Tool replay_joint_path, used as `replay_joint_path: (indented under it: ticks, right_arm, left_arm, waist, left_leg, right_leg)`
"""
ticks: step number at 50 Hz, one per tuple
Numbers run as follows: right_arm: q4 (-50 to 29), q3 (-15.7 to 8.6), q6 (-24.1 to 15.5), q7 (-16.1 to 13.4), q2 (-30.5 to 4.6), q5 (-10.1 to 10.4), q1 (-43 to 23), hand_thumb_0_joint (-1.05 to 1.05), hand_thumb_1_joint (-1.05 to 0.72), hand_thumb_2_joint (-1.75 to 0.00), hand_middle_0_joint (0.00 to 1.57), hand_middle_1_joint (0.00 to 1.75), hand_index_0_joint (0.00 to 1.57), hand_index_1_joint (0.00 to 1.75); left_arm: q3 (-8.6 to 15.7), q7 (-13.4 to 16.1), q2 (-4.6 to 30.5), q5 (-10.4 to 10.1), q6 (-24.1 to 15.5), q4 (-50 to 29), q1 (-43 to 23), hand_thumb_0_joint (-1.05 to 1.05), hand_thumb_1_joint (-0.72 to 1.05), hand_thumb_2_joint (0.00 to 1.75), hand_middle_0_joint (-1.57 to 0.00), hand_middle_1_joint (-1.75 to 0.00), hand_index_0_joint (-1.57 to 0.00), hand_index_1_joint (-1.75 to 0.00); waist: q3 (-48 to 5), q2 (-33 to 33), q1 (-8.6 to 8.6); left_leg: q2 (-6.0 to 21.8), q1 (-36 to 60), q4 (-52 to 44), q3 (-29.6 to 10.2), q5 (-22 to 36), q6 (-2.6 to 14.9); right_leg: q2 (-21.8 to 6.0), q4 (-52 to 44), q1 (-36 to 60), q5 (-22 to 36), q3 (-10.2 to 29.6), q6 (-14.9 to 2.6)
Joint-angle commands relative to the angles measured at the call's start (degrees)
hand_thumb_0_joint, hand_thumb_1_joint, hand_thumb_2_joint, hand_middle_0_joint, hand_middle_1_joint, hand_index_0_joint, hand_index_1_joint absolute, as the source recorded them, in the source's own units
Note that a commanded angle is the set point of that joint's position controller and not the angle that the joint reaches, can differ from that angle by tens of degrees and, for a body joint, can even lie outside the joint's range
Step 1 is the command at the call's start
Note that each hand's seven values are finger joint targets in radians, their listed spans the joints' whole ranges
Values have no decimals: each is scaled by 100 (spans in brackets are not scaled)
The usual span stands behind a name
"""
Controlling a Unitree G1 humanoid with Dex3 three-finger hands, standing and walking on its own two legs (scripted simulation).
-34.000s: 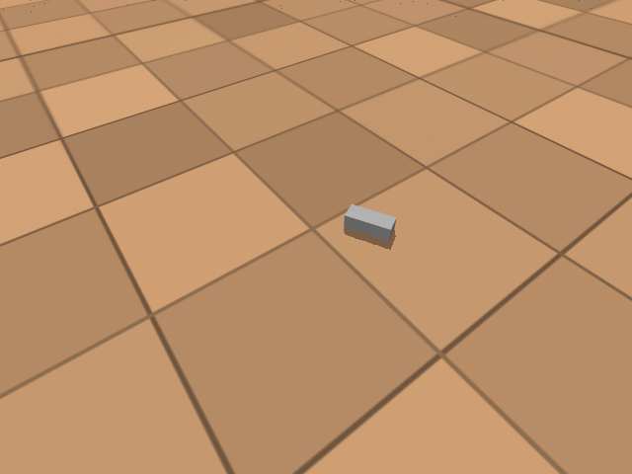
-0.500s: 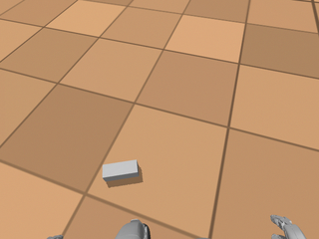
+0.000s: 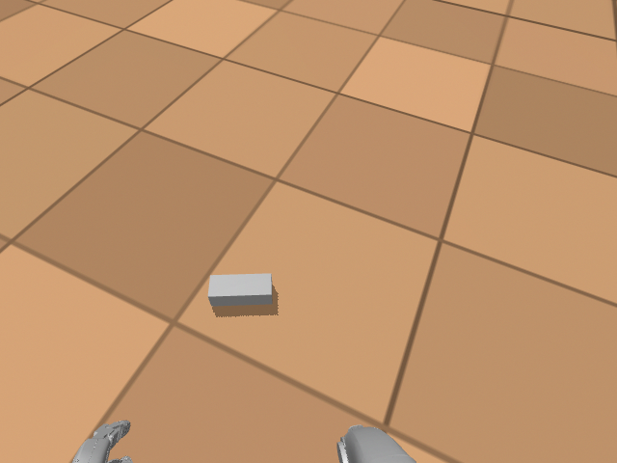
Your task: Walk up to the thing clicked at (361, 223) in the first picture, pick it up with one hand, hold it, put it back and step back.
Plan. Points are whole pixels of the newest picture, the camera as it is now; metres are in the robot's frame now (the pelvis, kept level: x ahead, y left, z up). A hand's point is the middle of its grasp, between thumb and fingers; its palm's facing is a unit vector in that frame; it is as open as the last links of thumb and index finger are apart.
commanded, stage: step back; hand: left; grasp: from above
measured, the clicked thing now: (241, 289) +0.72 +0.21 -0.73
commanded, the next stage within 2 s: stand in 1.88 s
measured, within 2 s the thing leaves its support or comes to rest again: neither
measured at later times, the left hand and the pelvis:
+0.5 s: hand out of the picture -0.08 +0.24 -0.13, palm faces -0.04 -0.90 -0.44, open 7.3 cm; pelvis -0.17 -0.03 +0.00, yaw -2 degrees
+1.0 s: hand out of the picture -0.27 +0.23 -0.16, palm faces -0.07 -0.92 -0.38, open 7.3 cm; pelvis -0.34 -0.04 -0.01, yaw -4 degrees
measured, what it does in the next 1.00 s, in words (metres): walks backwards: right foot, then left foot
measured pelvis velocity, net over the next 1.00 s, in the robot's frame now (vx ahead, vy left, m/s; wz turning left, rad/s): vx -0.34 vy -0.04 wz -0.07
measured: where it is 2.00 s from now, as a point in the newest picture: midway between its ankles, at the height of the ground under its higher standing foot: outside the picture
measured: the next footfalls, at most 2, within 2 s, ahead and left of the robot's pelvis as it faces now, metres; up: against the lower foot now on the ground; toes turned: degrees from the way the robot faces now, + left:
right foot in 0.24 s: -0.09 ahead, -0.16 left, +0.00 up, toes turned -2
left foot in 0.62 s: -0.21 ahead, +0.09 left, +0.00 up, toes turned -1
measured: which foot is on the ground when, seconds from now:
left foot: down 0.00-0.28, up 0.30-0.60, down 0.62-1.00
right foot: up 0.00-0.22, down 0.24-0.64, up 0.66-0.94, down 0.96-1.00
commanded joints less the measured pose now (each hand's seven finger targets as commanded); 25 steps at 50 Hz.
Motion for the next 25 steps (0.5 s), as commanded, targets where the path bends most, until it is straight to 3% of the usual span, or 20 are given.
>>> replay_joint_path:
  ticks: [1,3,6,7,9,11,12,13,14,15,16,17,18,19,20,21,22,25]
  right_arm:
    - [-639,-424,-190,-144,-1484,58,-524,0,-90,-90,20,30,20,30]
    - [-620,-434,-164,-157,-1424,72,-204,0,-90,-90,20,30,20,30]
    - [-662,-488,-119,-176,-1528,83,-82,0,-90,-90,20,30,20,30]
    - [-696,-493,-95,-172,-1552,78,-158,0,-90,-90,20,30,20,30]
    - [-738,-488,-22,-117,-1635,59,-280,0,-90,-90,20,30,20,30]
    - [-843,-520,58,-86,-1794,115,-536,0,-90,-90,20,30,20,30]
    - [-848,-491,97,-71,-1689,154,-665,0,-90,-90,20,30,20,30]
    - [-904,-457,113,-61,-1533,177,-665,0,-90,-90,20,30,20,30]
    - [-1020,-369,98,-78,-1192,200,-740,0,-90,-90,20,30,20,30]
    - [-1007,-477,118,-187,-1356,147,-839,0,-90,-90,20,30,20,30]
    - [-870,-555,123,-172,-1589,188,-657,0,-90,-90,20,30,20,30]
    - [-720,-506,120,-122,-1602,190,-447,0,-90,-90,20,30,20,30]
    - [-551,-472,103,-102,-1498,240,-206,0,-90,-90,20,30,20,30]
    - [-496,-424,86,-109,-1336,246,-56,0,-90,-90,20,30,20,30]
    - [-476,-375,58,-132,-1239,233,14,0,-90,-90,20,30,20,30]
    - [-491,-355,33,-150,-1281,211,2,0,-90,-90,20,30,20,30]
    - [-541,-326,13,-159,-1262,227,-33,0,-90,-90,20,30,20,30]
    - [-611,-287,-36,-177,-1141,159,-105,0,-90,-90,20,30,20,30]
  left_arm:
    - [428,77,1145,-37,-175,-313,470,0,90,90,-20,-30,-20,-30]
    - [398,88,1040,-3,-219,-372,354,0,90,90,-20,-30,-20,-30]
    - [333,86,1009,15,-302,-428,330,0,90,90,-20,-30,-20,-30]
    - [332,86,997,10,-324,-396,393,0,90,90,-20,-30,-20,-30]
    - [346,58,999,8,-357,-221,546,0,90,90,-20,-30,-20,-30]
    - [352,21,1024,50,-379,85,1106,0,90,90,-20,-30,-20,-30]
    - [387,22,1089,83,-386,216,1318,0,90,90,-20,-30,-20,-30]
    - [449,7,1340,154,-400,190,1346,0,90,90,-20,-30,-20,-30]
    - [580,-14,1839,173,-396,25,1127,0,90,90,-20,-30,-20,-30]
    - [672,0,2451,216,-379,-235,497,0,90,90,-20,-30,-20,-30]
    - [626,39,2228,162,-414,-375,59,0,90,90,-20,-30,-20,-30]
    - [525,45,1912,149,-420,-443,-154,0,90,90,-20,-30,-20,-30]
    - [460,67,1599,140,-448,-490,-395,0,90,90,-20,-30,-20,-30]
    - [452,81,1398,148,-425,-462,-471,0,90,90,-20,-30,-20,-30]
    - [477,84,1367,176,-413,-443,-375,0,90,90,-20,-30,-20,-30]
    - [473,81,1358,170,-410,-446,-86,0,90,90,-20,-30,-20,-30]
    - [440,100,1345,197,-407,-450,144,0,90,90,-20,-30,-20,-30]
    - [450,173,1363,180,-335,-425,342,0,90,90,-20,-30,-20,-30]
  waist:
    - [-876,817,311]
    - [-974,914,80]
    - [-1271,1179,-89]
    - [-1330,1268,-33]
    - [-1380,1452,-39]
    - [-1531,1398,235]
    - [-1540,1241,341]
    - [-1392,568,344]
    - [-989,-902,397]
    - [-703,-1621,571]
    - [-364,-1332,292]
    - [-330,-858,145]
    - [-421,-425,-38]
    - [-564,-450,-90]
    - [-696,-603,-17]
    - [-793,-582,161]
    - [-878,-681,273]
    - [-1054,-1083,431]
  left_leg:
    - [1262,291,-1062,-911,2524,937]
    - [1283,927,-848,-949,2715,1057]
    - [1557,1445,-575,-976,2935,1321]
    - [1600,1393,-477,-958,2973,1241]
    - [1428,986,-436,-860,2541,1084]
    - [1333,271,-312,-732,1725,877]
    - [1203,-178,-218,-716,1127,617]
    - [782,-928,281,-577,177,329]
    - [-298,-1860,1364,-167,-1210,-60]
    - [-398,-1359,2826,-443,-1898,-240]
    - [-178,-938,3447,-816,-1614,-206]
    - [-332,-771,3509,-815,-1235,-151]
    - [-587,-1030,3616,-812,-872,-182]
    - [-720,-1195,3652,-702,-797,-194]
    - [-736,-1274,3641,-610,-763,-271]
    - [-710,-1299,3504,-552,-855,-312]
    - [-627,-1451,2978,-451,-993,-330]
    - [-282,-1478,1749,-199,-1495,-376]
  right_leg:
    - [169,1125,-140,240,431,39]
    - [23,417,-273,122,358,226]
    - [-297,-955,-38,-113,58,308]
    - [-505,-1624,214,-34,-11,254]
    - [-437,-2475,769,238,-407,190]
    - [-378,-3621,1687,1242,-690,23]
    - [-383,-3767,1986,1503,-604,-119]
    - [-892,-3934,2058,1087,396,-337]
    - [-1984,-4581,1624,462,2011,-817]
    - [-3031,-5020,67,374,2982,-1714]
    - [-3042,-5156,-698,267,2903,-1645]
    - [-2540,-4917,-648,616,2037,-1375]
    - [-1935,-4400,29,1511,1039,-1084]
    - [-1659,-4149,366,2033,503,-874]
    - [-1573,-4029,669,2280,386,-872]
    - [-1563,-3923,927,2359,437,-893]
    - [-1604,-3810,1458,2641,447,-924]
    - [-1996,-3592,2354,3411,565,-1126]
